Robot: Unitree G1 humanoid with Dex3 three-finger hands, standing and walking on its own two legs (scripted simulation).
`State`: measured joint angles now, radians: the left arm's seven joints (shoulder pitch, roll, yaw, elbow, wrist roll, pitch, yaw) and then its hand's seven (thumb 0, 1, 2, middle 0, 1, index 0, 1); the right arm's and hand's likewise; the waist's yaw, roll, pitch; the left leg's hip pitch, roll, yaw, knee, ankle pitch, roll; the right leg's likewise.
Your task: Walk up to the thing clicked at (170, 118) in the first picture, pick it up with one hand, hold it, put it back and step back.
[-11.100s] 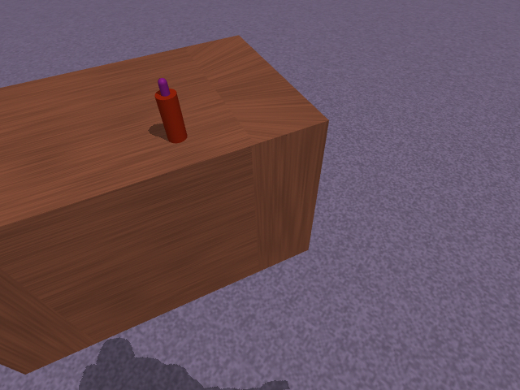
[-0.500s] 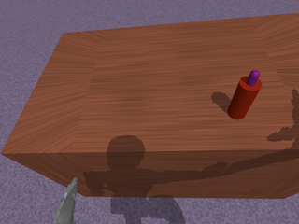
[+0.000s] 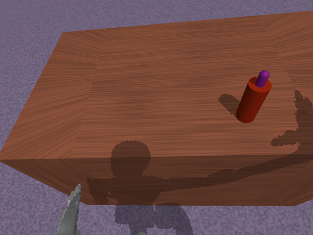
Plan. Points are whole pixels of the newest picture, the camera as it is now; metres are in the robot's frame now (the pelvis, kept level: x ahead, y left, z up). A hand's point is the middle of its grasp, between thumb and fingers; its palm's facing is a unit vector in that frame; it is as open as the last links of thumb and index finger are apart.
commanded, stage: approach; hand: right
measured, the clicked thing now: (253, 96) +0.47 -0.20 +0.05
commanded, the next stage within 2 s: close in in 0.08 s
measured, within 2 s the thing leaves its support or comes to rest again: neither
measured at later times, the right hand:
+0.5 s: hand (265, 111) +0.45 -0.24 +0.02, palm faces +0.15 +0.99 +0.05, open 17.7 cm
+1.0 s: hand (249, 108) +0.45 -0.19 +0.03, palm faces +0.16 +0.99 +0.04, open 17.5 cm
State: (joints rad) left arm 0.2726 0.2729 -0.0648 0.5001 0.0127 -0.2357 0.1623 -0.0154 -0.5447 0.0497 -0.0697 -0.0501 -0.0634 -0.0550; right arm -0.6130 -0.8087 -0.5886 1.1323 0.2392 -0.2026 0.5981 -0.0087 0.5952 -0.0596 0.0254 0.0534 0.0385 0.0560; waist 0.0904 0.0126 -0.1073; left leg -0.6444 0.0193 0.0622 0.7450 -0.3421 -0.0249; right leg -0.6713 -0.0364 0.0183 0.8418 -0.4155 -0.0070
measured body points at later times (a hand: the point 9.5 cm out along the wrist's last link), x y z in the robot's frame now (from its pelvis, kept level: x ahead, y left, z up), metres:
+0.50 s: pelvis -0.02 +0.00 -0.03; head +0.08 -0.03 +0.40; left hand +0.12 +0.27 -0.05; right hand +0.43 -0.29 +0.02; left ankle +0.01 +0.14 -0.70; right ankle -0.01 -0.11 -0.70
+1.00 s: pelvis -0.02 +0.01 -0.03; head +0.07 -0.01 +0.41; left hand +0.12 +0.28 -0.05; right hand +0.44 -0.25 +0.03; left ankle +0.01 +0.14 -0.70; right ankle -0.01 -0.11 -0.70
